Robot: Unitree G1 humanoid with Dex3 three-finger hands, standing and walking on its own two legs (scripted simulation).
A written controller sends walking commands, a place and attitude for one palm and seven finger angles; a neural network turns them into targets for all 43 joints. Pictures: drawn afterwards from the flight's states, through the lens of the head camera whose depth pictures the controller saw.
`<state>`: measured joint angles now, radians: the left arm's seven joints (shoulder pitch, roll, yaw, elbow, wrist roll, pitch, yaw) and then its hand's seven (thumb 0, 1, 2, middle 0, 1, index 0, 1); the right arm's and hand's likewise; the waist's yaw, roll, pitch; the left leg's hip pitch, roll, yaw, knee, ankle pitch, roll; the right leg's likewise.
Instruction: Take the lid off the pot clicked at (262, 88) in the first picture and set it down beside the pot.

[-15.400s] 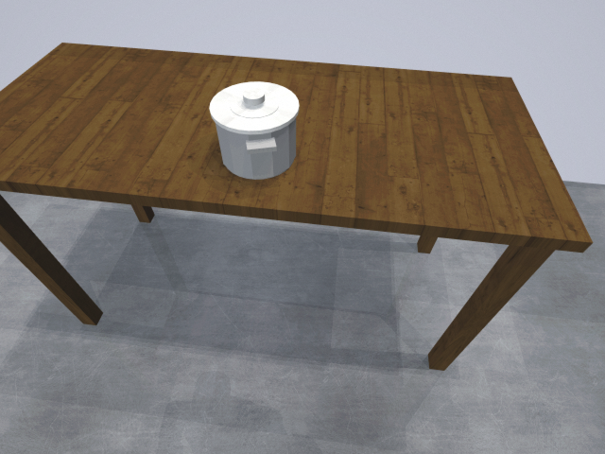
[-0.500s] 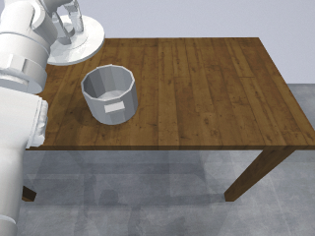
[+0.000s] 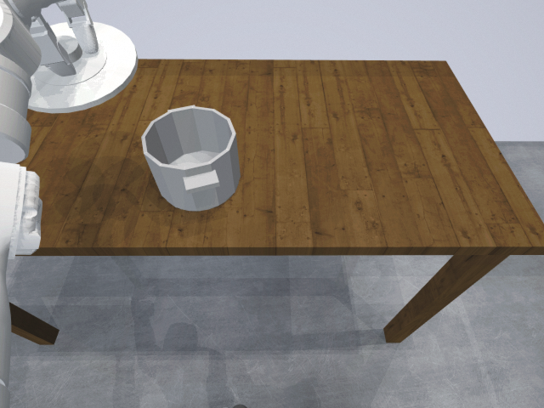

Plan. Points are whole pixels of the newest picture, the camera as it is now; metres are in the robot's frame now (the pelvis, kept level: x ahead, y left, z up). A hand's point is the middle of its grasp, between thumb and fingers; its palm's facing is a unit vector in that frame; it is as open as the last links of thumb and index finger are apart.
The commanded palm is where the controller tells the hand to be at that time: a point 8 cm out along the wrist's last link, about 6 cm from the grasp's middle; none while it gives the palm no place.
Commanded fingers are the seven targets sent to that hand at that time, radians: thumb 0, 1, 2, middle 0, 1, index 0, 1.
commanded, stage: move the lid sideways beside the pot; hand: left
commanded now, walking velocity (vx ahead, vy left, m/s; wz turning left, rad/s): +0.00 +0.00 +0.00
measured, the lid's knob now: (63, 50) +0.52 +0.24 +0.25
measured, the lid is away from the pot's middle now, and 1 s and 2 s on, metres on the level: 0.13 0.24 0.24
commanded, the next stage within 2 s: lower the lid onto the table in 1.88 s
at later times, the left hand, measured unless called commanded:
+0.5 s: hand (8, 53) +0.49 +0.28 +0.26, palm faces -0.28 -0.11 -0.95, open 6.4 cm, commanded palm +0.52 +0.30 +0.35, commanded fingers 0.00 0.90 0.60 -0.91 -1.07 -0.94 -1.07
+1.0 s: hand out of the picture +0.47 +0.34 +0.26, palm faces -0.28 -0.15 -0.95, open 6.4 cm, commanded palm +0.53 +0.35 +0.35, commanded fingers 0.00 0.90 0.60 -0.91 -1.07 -0.94 -1.07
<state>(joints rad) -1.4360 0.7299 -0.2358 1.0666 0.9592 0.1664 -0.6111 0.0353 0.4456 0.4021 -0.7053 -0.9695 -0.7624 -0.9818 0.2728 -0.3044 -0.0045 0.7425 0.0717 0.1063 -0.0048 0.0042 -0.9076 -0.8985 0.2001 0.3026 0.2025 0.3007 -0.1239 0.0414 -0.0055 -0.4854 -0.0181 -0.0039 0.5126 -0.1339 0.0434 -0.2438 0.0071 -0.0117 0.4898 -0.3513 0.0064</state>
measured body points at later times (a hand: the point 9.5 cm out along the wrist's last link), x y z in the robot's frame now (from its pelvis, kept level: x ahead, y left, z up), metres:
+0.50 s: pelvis +0.00 +0.00 +0.00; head +0.06 +0.00 +0.44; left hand +0.50 +0.28 +0.32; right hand +0.03 -0.28 -0.13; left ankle +0.07 +0.09 -0.73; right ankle -0.07 -0.13 -0.73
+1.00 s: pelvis +0.00 +0.01 +0.00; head +0.08 +0.01 +0.44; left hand +0.49 +0.35 +0.31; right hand +0.02 -0.28 -0.13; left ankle +0.07 +0.09 -0.73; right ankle -0.07 -0.13 -0.73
